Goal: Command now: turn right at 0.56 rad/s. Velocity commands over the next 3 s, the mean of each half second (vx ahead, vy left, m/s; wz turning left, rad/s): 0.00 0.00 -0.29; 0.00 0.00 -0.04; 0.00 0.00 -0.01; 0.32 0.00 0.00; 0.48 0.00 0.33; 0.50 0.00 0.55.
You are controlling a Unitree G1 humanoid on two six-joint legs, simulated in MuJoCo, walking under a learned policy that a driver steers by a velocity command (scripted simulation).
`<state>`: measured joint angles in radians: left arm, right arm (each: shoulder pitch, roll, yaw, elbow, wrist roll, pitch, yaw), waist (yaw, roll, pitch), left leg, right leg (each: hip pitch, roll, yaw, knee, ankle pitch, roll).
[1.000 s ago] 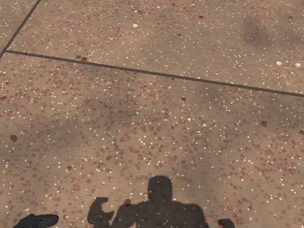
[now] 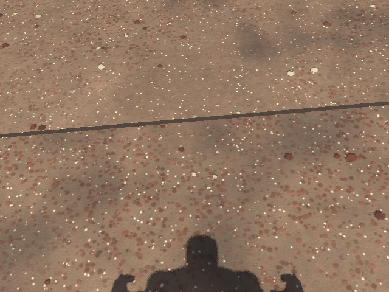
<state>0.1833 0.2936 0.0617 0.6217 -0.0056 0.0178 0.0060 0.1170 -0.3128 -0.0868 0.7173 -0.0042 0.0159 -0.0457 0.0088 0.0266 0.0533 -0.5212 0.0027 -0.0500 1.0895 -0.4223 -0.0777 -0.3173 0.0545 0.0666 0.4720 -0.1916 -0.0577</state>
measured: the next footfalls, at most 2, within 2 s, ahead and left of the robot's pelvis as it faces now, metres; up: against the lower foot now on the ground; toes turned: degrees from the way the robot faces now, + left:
left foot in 0.26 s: +0.06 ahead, +0.14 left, +0.00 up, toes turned -10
right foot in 0.52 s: +0.00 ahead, -0.12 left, +0.00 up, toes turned -5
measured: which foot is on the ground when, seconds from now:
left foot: up 0.00-0.24, down 0.26-1.00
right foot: down 0.00-0.26, up 0.28-0.50, down 0.52-1.00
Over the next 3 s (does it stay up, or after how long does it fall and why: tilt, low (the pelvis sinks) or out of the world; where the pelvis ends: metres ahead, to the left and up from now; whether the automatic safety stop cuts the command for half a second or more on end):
stays up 0.68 0.03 0.01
